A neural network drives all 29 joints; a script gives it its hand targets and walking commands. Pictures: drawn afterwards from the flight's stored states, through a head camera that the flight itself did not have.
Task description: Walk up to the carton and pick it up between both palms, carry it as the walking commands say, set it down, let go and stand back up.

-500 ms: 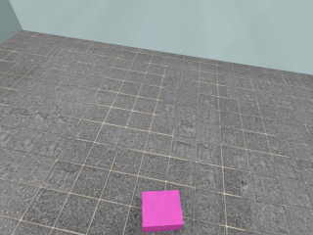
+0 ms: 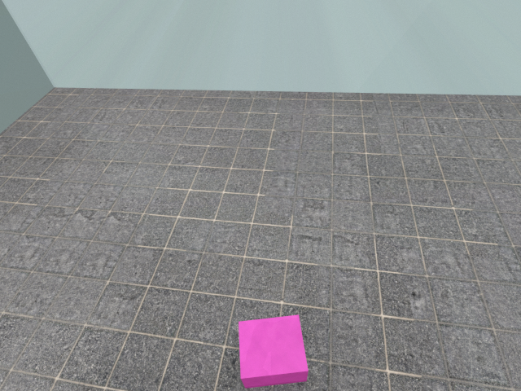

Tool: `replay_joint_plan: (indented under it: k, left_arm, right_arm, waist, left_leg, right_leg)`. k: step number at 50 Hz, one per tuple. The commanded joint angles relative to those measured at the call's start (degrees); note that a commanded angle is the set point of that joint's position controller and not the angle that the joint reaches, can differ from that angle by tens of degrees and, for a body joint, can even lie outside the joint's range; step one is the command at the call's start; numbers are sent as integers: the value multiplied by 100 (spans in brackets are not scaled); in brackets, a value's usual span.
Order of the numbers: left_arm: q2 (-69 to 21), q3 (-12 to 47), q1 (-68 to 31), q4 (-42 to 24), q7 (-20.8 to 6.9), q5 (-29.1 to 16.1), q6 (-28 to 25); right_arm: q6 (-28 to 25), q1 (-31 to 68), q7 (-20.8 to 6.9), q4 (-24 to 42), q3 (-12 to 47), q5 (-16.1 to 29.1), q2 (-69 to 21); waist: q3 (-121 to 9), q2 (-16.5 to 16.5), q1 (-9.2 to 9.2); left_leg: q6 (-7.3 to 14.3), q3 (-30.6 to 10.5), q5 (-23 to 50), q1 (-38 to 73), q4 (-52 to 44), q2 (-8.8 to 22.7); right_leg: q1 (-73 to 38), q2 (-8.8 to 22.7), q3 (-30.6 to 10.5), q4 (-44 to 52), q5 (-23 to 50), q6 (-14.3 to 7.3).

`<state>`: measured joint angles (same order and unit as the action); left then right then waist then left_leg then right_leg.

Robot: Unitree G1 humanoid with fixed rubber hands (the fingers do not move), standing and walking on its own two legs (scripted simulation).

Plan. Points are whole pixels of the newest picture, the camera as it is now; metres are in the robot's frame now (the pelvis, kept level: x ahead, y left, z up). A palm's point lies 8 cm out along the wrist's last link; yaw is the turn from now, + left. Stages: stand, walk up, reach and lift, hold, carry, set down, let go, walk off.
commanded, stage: walk up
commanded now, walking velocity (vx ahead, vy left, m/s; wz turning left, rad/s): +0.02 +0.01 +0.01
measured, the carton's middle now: (272, 351) +0.40 +0.03 -0.71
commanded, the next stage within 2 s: stand in 1.68 s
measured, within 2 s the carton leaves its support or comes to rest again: neither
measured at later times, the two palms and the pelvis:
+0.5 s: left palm out of the picture -0.01 +0.25 -0.15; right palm out of the picture +0.00 -0.20 -0.15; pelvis +0.00 +0.02 +0.00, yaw +0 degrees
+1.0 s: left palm out of the picture -0.04 +0.26 -0.15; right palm out of the picture +0.05 -0.21 -0.15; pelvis -0.02 +0.02 -0.01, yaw +6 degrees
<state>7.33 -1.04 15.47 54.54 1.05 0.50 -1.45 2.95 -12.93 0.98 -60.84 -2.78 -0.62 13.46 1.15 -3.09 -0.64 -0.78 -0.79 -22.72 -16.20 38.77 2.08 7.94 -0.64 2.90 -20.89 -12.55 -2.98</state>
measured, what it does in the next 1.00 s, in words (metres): steps on the spot: left foot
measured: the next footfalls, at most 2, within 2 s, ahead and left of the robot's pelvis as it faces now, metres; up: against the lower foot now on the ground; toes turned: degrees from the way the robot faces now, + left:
left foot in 0.12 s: +0.01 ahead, +0.15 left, +0.00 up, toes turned -2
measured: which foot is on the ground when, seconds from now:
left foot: up 0.00-0.10, down 0.12-1.00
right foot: down 0.00-1.00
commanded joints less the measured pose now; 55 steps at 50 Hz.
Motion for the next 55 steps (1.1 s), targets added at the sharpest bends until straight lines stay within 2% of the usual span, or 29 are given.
replay_joint_plan:
  k: [1, 3, 5, 7, 8, 9, 11, 20, 34, 35, 36, 37, 41, 43, 45, 47, 48, 49, 50, 51, 52, 53, 54, 55]
  left_arm:
    - [792, -181, 253, 65, 80, 9, -24]
    - [764, -173, 260, 181, 107, 14, -14]
    - [729, -159, 174, 284, 115, -24, -1]
    - [596, -118, 244, 358, 72, -55, -16]
    - [543, -115, 240, 383, 62, -65, -9]
    - [560, -120, 213, 446, 67, -57, 7]
    - [620, -127, 260, 569, 64, -40, 40]
    - [564, -50, 342, 931, 89, 6, 93]
    - [507, 17, 499, 1093, 124, 5, 110]
    - [913, -187, 235, 872, 226, 43, 135]
    - [813, -172, 382, 803, 249, 36, 142]
    - [709, -160, 450, 785, 263, 46, 149]
    - [620, -155, 462, 709, 280, 33, 177]
    - [665, -158, 501, 671, 275, 36, 170]
    - [804, -190, 555, 660, 276, 35, 164]
    - [913, -224, 567, 656, 292, 47, 171]
    - [922, -235, 441, 624, 305, 54, 181]
    - [901, -236, 282, 590, 312, 55, 197]
    - [876, -231, 159, 564, 310, 52, 215]
    - [777, -203, 100, 580, 290, 45, 238]
    - [708, -210, 185, 660, 264, 19, 279]
    - [607, -198, 408, 723, 235, -11, 317]
    - [538, -177, 588, 755, 212, -7, 333]
    - [555, -174, 652, 743, 188, 7, 319]
  right_arm:
    - [-39, -16, 90, 133, 1, 13, 164]
    - [-85, -70, 130, 91, 27, 22, 106]
    - [-172, -311, 148, -22, 77, 48, 14]
    - [-292, -483, 147, -94, 124, -5, 135]
    - [-309, -295, 111, -128, 140, 6, 221]
    - [-328, -269, 99, -125, 172, 8, 148]
    - [-346, -263, 124, -150, 205, 21, 102]
    - [-375, -406, 168, -322, 292, 41, -23]
    - [-398, -587, 174, -532, 331, 55, -118]
    - [-386, -426, 129, -274, 178, 29, 233]
    - [-366, -324, 119, -180, 112, 22, 343]
    - [-359, -314, 116, -120, 104, 31, 251]
    - [-336, -318, 127, 13, 91, -32, 145]
    - [-312, -278, 123, 75, 81, -32, 143]
    - [-284, -242, 117, 165, 86, -34, 51]
    - [-236, -247, 112, 256, 105, -46, -43]
    - [-215, -315, 110, 286, 125, -67, -74]
    - [-209, -386, 105, 299, 151, -94, -91]
    - [-213, -459, 100, 292, 161, -111, -69]
    - [-235, -559, 100, 229, 179, -123, -34]
    - [-281, -643, 106, 162, 166, -149, 112]
    - [-336, -629, 120, 126, 166, -147, 247]
    - [-361, -503, 132, 133, 169, -101, 304]
    - [-361, -320, 137, 165, 162, -72, 322]
  waist:
    - [162, 1208, 48]
    - [156, 1152, 32]
    - [80, 922, -122]
    - [-96, 641, -5]
    - [97, 246, 137]
    - [110, 110, 95]
    - [191, 41, 115]
    - [286, 209, 139]
    - [381, 276, 129]
    - [506, 190, 65]
    - [257, -164, 129]
    - [166, -166, 109]
    - [141, 92, 82]
    - [90, 181, 102]
    - [59, 524, 95]
    - [58, 801, 51]
    - [91, 895, -32]
    - [133, 914, -117]
    - [209, 802, -180]
    - [280, 574, -224]
    - [364, 207, -202]
    - [299, -270, -88]
    - [186, -499, 30]
    - [176, -500, 125]
  left_leg:
    - [14, 47, -116, -168, -417, -9]
    - [50, 93, 102, 112, -957, -20]
    - [61, 72, 1317, 889, -1965, 89]
    - [95, -272, 2247, 1463, -1995, 548]
    - [135, -212, 2354, 1177, -1811, 544]
    - [133, -196, 2158, 1035, -1926, 504]
    - [142, -158, 2032, 954, -2066, 450]
    - [177, -204, 1945, 925, -2204, 473]
    - [182, -271, 1694, 734, -2211, 465]
    - [257, -704, 2080, 386, -1921, 570]
    - [359, -782, 2129, 437, -1853, 658]
    - [408, -885, 1974, 349, -1874, 739]
    - [379, -1023, 1696, 6, -1771, 705]
    - [305, -878, 1682, -170, -1565, 535]
    - [186, -587, 1500, -313, -1108, 245]
    - [70, -229, 1012, -266, -535, -22]
    - [54, -154, 781, -126, -426, -9]
    - [61, -140, 710, 82, -457, 50]
    - [84, -181, 942, 231, -697, 127]
    - [122, -353, 1432, 322, -1199, 294]
    - [220, -834, 1879, 286, -1706, 630]
    - [418, -1468, 1940, 171, -2043, 1018]
    - [542, -1684, 1781, 56, -2214, 1134]
    - [520, -1598, 1589, -127, -2269, 1045]
  right_leg:
    - [-182, 1399, -1286, 633, 1528, -394]
    - [-180, 1423, -1310, 575, 1706, -461]
    - [52, 1295, -1076, 415, 1884, -296]
    - [292, 906, -878, 354, 1588, 11]
    - [201, 586, -626, 459, 1291, 89]
    - [-12, 590, -587, 441, 1188, 109]
    - [-148, 622, -572, 361, 1218, 128]
    - [-99, 636, -494, 385, 947, 206]
    - [20, 668, -381, 298, 688, 273]
    - [87, 621, -44, -172, 361, 320]
    - [259, 634, -62, -352, 237, 314]
    - [302, 656, -39, -418, 179, 316]
    - [295, 715, -12, -467, 238, 274]
    - [134, 828, -103, -342, 362, 186]
    - [66, 1095, -379, -33, 420, -8]
    - [262, 1593, -736, 342, 468, -388]
    - [480, 1710, -761, 438, 421, -499]
    - [729, 1652, -653, 457, 289, -490]
    - [883, 1498, -491, 404, 188, -387]
    - [876, 1186, -220, 241, 30, -179]
    - [765, 739, 120, -154, -59, 96]
    - [544, 565, 196, -504, -82, 309]
    - [256, 550, 103, -571, -123, 375]
    - [-4, 573, 43, -444, -73, 361]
